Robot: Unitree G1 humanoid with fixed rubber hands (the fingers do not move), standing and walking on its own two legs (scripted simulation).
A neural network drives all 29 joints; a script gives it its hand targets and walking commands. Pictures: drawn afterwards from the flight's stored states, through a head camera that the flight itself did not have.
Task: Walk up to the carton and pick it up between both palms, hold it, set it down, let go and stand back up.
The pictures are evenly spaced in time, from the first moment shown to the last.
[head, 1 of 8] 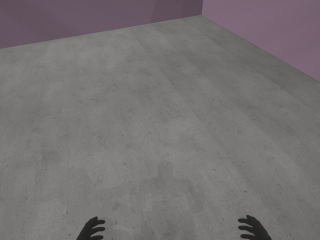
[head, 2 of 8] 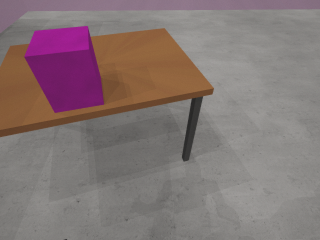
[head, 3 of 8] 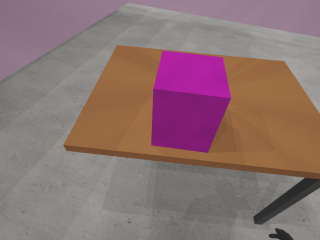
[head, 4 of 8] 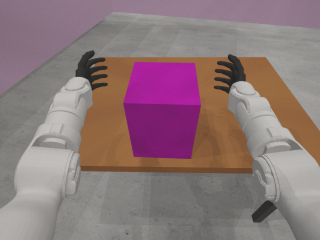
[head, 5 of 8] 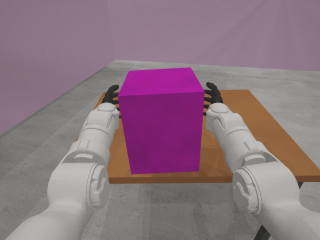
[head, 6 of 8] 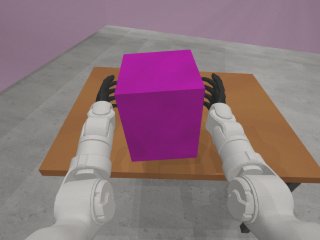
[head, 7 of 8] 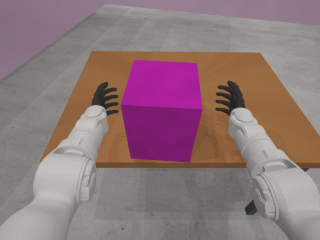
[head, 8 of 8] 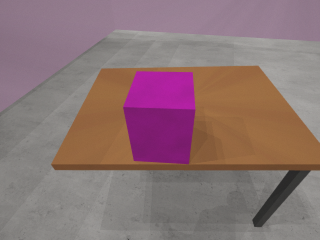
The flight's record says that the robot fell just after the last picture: no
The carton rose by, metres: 0.21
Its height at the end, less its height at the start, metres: +0.00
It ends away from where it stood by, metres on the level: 0.03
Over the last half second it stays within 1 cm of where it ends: yes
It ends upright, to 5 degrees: yes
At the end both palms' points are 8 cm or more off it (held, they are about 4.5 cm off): yes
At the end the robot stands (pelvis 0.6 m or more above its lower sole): yes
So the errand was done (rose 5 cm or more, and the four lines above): yes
